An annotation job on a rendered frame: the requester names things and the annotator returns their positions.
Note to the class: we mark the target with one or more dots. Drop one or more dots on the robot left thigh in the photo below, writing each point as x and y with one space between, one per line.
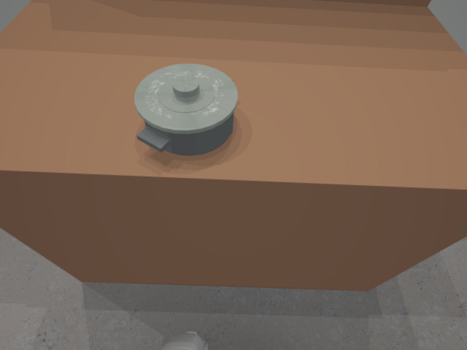
186 341

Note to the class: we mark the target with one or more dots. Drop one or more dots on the table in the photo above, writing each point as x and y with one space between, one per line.
347 164

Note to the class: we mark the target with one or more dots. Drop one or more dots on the pot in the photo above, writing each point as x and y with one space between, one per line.
187 144

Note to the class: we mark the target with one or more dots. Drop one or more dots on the knob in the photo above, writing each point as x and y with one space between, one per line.
185 86

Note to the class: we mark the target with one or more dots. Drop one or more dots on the lid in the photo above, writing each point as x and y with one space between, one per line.
158 106

